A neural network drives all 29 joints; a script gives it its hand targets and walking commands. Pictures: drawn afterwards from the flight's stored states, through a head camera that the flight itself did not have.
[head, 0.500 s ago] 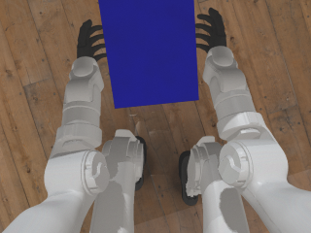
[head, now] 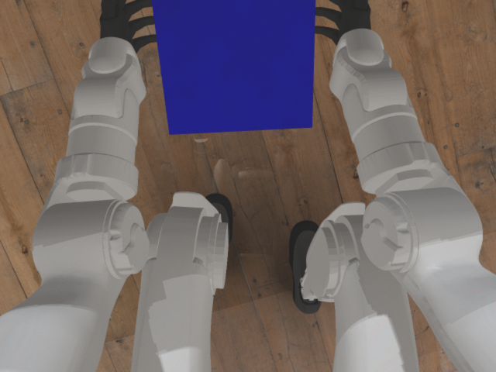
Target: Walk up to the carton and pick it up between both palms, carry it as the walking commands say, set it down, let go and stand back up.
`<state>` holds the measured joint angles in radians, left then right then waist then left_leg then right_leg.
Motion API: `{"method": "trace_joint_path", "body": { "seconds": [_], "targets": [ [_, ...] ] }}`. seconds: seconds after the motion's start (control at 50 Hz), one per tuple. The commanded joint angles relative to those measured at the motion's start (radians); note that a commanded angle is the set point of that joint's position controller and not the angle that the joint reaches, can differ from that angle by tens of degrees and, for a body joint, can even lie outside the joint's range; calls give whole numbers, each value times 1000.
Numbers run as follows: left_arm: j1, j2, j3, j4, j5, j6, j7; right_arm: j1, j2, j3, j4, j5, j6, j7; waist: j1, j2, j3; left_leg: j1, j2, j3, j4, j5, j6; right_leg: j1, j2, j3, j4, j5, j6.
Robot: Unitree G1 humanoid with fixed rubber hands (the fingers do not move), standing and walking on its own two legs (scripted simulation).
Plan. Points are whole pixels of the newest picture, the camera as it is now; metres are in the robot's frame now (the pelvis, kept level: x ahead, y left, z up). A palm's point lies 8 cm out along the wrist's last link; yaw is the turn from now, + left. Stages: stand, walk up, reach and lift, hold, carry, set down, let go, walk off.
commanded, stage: set down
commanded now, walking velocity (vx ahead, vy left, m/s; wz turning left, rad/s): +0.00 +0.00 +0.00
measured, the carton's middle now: (236, 32) +0.56 +0.09 -0.24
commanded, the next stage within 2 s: none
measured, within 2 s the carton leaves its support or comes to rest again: rests again in 1.38 s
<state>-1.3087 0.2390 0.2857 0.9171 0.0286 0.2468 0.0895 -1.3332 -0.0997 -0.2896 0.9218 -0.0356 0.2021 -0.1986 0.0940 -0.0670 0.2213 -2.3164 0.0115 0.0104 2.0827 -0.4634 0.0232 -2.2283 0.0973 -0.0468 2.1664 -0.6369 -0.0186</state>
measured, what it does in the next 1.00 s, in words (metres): stands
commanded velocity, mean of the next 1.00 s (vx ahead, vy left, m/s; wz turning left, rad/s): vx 0.00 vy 0.00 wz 0.00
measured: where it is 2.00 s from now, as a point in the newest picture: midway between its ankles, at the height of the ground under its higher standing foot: (260, 268)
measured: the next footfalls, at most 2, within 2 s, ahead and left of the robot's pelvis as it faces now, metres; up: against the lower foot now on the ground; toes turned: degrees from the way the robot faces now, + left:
none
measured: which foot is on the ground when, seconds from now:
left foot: down 0.00-1.00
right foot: down 0.00-1.00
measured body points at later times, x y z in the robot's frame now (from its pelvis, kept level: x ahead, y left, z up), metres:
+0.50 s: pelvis +0.00 +0.00 -0.02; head +0.36 +0.03 +0.24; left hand +0.53 +0.24 -0.19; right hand +0.55 -0.06 -0.19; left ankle +0.13 +0.11 -0.35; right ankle +0.09 -0.10 -0.35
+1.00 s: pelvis +0.00 +0.00 -0.02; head +0.37 +0.03 +0.23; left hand +0.53 +0.24 -0.20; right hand +0.56 -0.06 -0.20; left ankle +0.13 +0.11 -0.35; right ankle +0.09 -0.10 -0.35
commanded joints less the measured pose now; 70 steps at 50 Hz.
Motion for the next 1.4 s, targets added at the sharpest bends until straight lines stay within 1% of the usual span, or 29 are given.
{"method": "trace_joint_path", "body": {
  "seconds": [0.0, 0.06, 0.1, 0.14, 0.18, 0.22, 0.26, 0.32, 0.44, 0.54, 0.56, 0.68, 0.86, 1.18, 1.38],
  "targets": [
    [-596, -911, -361, -142, -128, -70, -275, -620, 866, 361, -107, 90, -37, 268, 21, 31, -1188, 837, -100, -6, -65, 363, -14, 363, 93, 31, -178, 283, 3],
    [-605, -900, -362, -124, -143, -75, -277, -640, 846, 361, -112, 99, -44, 272, 22, 32, -1170, 827, -97, -9, -47, 367, -13, 359, 88, 31, -158, 285, 0],
    [-611, -893, -356, -117, -153, -82, -278, -658, 833, 364, -116, 103, -50, 274, 29, 13, -1143, 804, -97, -13, -38, 368, -9, 360, 85, 30, -146, 288, -1],
    [-613, -893, -362, -120, -171, -89, -277, -671, 830, 378, -134, 114, -56, 274, 28, -2, -1153, 819, -98, -20, -27, 401, -7, 365, 85, 29, -132, 313, 0],
    [-619, -891, -373, -124, -190, -96, -274, -676, 837, 399, -152, 131, -62, 274, 34, -16, -1176, 834, -99, -24, -16, 431, -5, 383, 84, 29, -122, 341, 1],
    [-619, -888, -380, -120, -201, -102, -273, -672, 846, 408, -149, 143, -67, 274, 42, -16, -1180, 838, -98, -24, -9, 450, -3, 382, 84, 28, -116, 355, 1],
    [-619, -886, -381, -110, -202, -104, -275, -663, 851, 404, -138, 145, -67, 277, 42, -8, -1155, 829, -97, -26, -6, 449, -1, 358, 84, 31, -113, 351, 1],
    [-623, -875, -368, -88, -197, -103, -281, -664, 844, 390, -123, 139, -64, 284, 42, -6, -1101, 795, -95, -25, -5, 412, 2, 332, 82, 34, -112, 319, -2],
    [-633, -840, -320, -41, -175, -96, -293, -671, 816, 350, -84, 116, -53, 296, 45, -21, -1000, 721, -88, -17, -8, 315, 9, 313, 76, 39, -116, 244, -7],
    [-630, -830, -290, -13, -160, -91, -306, -658, 810, 324, -58, 95, -44, 303, 41, -32, -954, 686, -86, -15, -6, 280, 11, 306, 73, 40, -117, 220, -6],
    [-630, -830, -287, -8, -156, -89, -309, -656, 810, 319, -54, 91, -42, 304, 37, -31, -942, 679, -86, -16, -6, 273, 12, 299, 73, 41, -117, 215, -6],
    [-600, -838, -275, 4, -140, -87, -323, -615, 817, 300, -38, 73, -40, 315, 28, -22, -897, 655, -90, -18, 1, 293, 10, 277, 72, 47, -114, 238, -5],
    [-546, -837, -268, 20, -129, -90, -327, -544, 811, 287, -11, 48, -43, 322, 18, -20, -856, 639, -94, -30, 7, 327, 8, 244, 71, 50, -107, 267, -4],
    [-485, -812, -235, 77, -95, -90, -334, -448, 777, 245, 49, -4, -40, 333, 2, -18, -749, 586, -94, -40, 10, 302, 6, 198, 64, 54, -100, 251, -7],
    [-452, -797, -221, 99, -81, -94, -339, -402, 763, 234, 72, -23, -41, 336, -3, -19, -711, 559, -93, -41, 20, 301, 5, 197, 58, 57, -94, 262, -4]
  ]
}}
